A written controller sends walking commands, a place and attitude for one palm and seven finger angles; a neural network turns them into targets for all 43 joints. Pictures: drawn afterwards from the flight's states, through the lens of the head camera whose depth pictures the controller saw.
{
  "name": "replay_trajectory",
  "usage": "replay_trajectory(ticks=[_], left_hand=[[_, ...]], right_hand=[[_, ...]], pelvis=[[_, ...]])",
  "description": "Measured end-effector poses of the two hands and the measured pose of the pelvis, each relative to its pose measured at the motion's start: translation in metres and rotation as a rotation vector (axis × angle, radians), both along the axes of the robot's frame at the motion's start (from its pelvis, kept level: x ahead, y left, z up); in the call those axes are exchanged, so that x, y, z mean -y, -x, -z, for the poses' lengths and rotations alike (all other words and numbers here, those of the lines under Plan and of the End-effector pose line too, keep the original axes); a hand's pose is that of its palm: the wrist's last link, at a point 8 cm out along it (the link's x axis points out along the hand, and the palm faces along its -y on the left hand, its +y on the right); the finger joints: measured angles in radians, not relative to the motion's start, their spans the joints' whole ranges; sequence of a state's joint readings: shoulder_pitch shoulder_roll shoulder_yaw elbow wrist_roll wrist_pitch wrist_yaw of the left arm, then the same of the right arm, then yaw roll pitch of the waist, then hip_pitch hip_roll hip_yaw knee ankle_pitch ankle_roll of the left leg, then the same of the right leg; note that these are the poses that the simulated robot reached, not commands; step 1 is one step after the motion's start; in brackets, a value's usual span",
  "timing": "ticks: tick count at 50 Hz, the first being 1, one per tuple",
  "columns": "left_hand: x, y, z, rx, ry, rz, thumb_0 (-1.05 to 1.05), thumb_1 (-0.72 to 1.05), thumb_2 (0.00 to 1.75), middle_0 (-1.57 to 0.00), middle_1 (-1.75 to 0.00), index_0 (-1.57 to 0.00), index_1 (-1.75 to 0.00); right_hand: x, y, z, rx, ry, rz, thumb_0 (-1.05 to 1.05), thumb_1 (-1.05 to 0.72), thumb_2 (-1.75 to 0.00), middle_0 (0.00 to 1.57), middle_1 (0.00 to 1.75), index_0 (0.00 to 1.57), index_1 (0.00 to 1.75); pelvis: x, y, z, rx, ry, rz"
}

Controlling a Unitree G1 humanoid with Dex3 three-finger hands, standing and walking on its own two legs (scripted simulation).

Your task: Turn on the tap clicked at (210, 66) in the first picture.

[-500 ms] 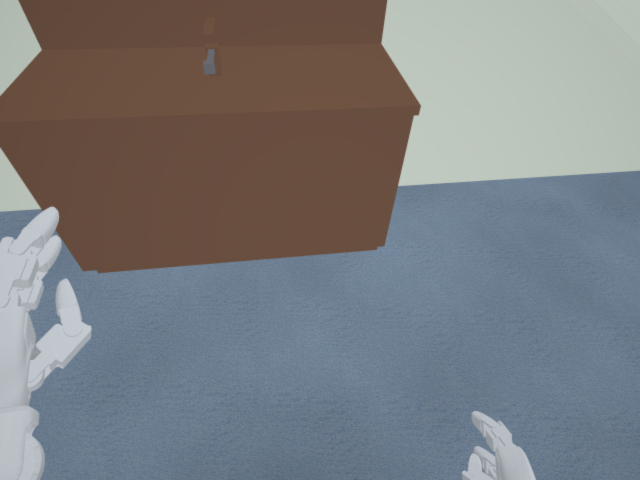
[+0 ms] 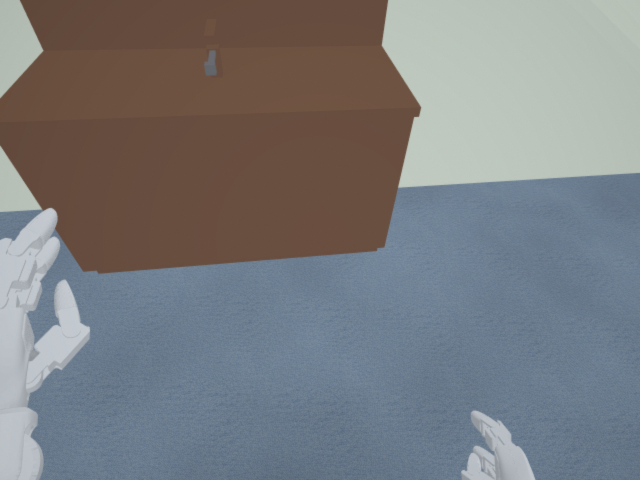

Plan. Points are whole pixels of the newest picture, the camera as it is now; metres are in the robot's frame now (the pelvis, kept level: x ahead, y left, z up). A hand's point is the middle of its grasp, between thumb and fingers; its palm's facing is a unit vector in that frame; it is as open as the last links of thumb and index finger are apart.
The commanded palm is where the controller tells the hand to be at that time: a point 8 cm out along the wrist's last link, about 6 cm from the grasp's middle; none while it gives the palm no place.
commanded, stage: walk to a spot facing it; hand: left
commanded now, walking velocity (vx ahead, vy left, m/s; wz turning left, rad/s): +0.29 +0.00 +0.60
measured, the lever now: (210, 68) +1.10 +0.38 +0.02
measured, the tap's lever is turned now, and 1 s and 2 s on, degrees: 0 0 0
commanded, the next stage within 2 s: none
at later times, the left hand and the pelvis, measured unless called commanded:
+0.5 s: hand (60, 298) +0.24 +0.27 +0.17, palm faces +0.51 -0.76 -0.41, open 7.5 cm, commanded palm +0.16 +0.31 +0.18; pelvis +0.06 +0.00 -0.01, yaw +11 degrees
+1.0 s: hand (34, 293) +0.23 +0.29 +0.18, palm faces +0.76 -0.48 -0.44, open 7.4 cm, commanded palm +0.17 +0.30 +0.18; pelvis +0.17 -0.02 +0.00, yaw +30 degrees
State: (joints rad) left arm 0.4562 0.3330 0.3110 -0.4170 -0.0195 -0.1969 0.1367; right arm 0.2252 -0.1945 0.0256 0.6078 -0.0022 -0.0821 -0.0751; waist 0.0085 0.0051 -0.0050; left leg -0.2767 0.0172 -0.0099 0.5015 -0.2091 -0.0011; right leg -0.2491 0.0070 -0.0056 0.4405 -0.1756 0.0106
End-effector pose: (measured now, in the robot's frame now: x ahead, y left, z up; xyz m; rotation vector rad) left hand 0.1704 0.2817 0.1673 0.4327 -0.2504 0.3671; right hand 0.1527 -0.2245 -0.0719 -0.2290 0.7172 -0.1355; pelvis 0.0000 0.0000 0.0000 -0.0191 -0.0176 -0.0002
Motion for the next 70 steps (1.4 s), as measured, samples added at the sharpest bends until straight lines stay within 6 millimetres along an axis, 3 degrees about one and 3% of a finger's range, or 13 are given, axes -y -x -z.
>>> replay_trajectory(ticks=[8, 14, 19, 24, 29, 35, 42, 47, 51, 54, 60, 65, 70], left_hand=[[-0.003, 0.001, -0.001, 0.013, -0.008, -0.014, 0.02, 0.88, 0.9, -0.21, -0.3, -0.21, -0.3], [-0.019, 0.003, -0.003, 0.076, -0.054, -0.053, 0.02, 0.88, 0.9, -0.22, -0.3, -0.21, -0.31], [-0.037, -0.005, -0.001, 0.095, -0.07, -0.121, 0.02, 0.88, 0.9, -0.21, -0.3, -0.21, -0.3], [-0.027, -0.018, -0.012, 0.055, -0.076, -0.124, 0.02, 0.89, 0.9, -0.21, -0.3, -0.21, -0.3], [-0.007, -0.021, -0.022, -0.017, -0.128, -0.13, 0.02, 0.89, 0.9, -0.21, -0.3, -0.21, -0.3], [0.0, -0.016, -0.018, -0.035, -0.153, -0.282, 0.02, 0.88, 0.9, -0.22, -0.3, -0.21, -0.31], [-0.003, -0.005, -0.012, -0.085, -0.066, -0.453, 0.02, 0.88, 0.9, -0.22, -0.3, -0.21, -0.31], [-0.008, -0.006, -0.02, -0.066, -0.071, -0.515, 0.02, 0.88, 0.9, -0.22, -0.3, -0.21, -0.31], [-0.023, -0.009, -0.027, -0.001, -0.102, -0.558, 0.02, 0.88, 0.9, -0.22, -0.3, -0.21, -0.31], [-0.039, -0.017, -0.024, 0.079, -0.141, -0.555, 0.02, 0.88, 0.9, -0.21, -0.3, -0.21, -0.31], [-0.057, -0.039, -0.023, 0.096, -0.158, -0.547, 0.02, 0.88, 0.9, -0.21, -0.3, -0.21, -0.3], [-0.034, -0.031, -0.039, 0.06, -0.168, -0.599, 0.02, 0.88, 0.9, -0.22, -0.3, -0.21, -0.3], [-0.02, -0.025, -0.036, 0.015, -0.21, -0.768, 0.02, 0.88, 0.9, -0.22, -0.3, -0.21, -0.31]], right_hand=[[0.0, 0.0, 0.006, -0.021, 0.013, -0.003, 0.02, -0.9, -0.9, 0.21, 0.3, 0.2, 0.3], [-0.002, -0.008, 0.023, -0.064, 0.045, -0.021, 0.02, -0.9, -0.9, 0.21, 0.3, 0.2, 0.3], [-0.017, -0.024, 0.036, -0.096, 0.031, -0.038, 0.02, -0.9, -0.9, 0.21, 0.3, 0.2, 0.3], [-0.037, -0.043, 0.033, -0.133, -0.048, -0.102, 0.02, -0.9, -0.9, 0.21, 0.3, 0.2, 0.3], [-0.038, -0.078, 0.033, -0.131, -0.093, -0.171, 0.02, -0.9, -0.9, 0.21, 0.3, 0.2, 0.3], [-0.02, -0.141, 0.047, -0.133, -0.044, -0.28, 0.02, -0.9, -0.9, 0.21, 0.3, 0.2, 0.3], [-0.01, -0.221, 0.019, -0.097, 0.061, -0.368, 0.02, -0.9, -0.9, 0.21, 0.3, 0.2, 0.3], [-0.034, -0.27, 0.003, -0.047, 0.095, -0.447, 0.02, -0.9, -0.9, 0.2, 0.3, 0.19, 0.3], [-0.071, -0.299, -0.001, -0.006, 0.083, -0.502, 0.02, -0.9, -0.9, 0.2, 0.3, 0.19, 0.3], [-0.104, -0.317, 0.007, 0.074, 0.04, -0.517, 0.01, -0.9, -0.9, 0.2, 0.3, 0.19, 0.3], [-0.16, -0.315, 0.015, 0.011, -0.11, -0.589, 0.01, -0.9, -0.9, 0.2, 0.3, 0.2, 0.3], [-0.172, -0.314, 0.018, -0.072, -0.135, -0.668, 0.01, -0.9, -0.9, 0.21, 0.3, 0.2, 0.3], [-0.167, -0.344, 0.041, -0.135, -0.094, -0.769, 0.01, -0.9, -0.9, 0.21, 0.3, 0.2, 0.3]], pelvis=[[-0.003, -0.004, 0.004, -0.013, 0.003, -0.036], [-0.01, -0.017, 0.019, -0.012, -0.001, -0.098], [-0.016, -0.035, 0.025, -0.023, 0.0, -0.127], [-0.005, -0.054, 0.01, -0.035, 0.017, -0.181], [0.011, -0.077, 0.004, -0.041, 0.021, -0.227], [0.033, -0.104, 0.013, -0.018, -0.011, -0.331], [0.037, -0.136, -0.002, -0.02, -0.056, -0.444], [0.031, -0.156, -0.004, -0.037, -0.073, -0.502], [0.015, -0.174, 0.002, -0.048, -0.082, -0.529], [-0.002, -0.184, 0.023, -0.03, -0.05, -0.524], [0.003, -0.204, 0.021, -0.002, -0.036, -0.618], [0.004, -0.235, 0.008, -0.008, 0.009, -0.673], [0.012, -0.274, 0.016, -0.012, 0.002, -0.757]])
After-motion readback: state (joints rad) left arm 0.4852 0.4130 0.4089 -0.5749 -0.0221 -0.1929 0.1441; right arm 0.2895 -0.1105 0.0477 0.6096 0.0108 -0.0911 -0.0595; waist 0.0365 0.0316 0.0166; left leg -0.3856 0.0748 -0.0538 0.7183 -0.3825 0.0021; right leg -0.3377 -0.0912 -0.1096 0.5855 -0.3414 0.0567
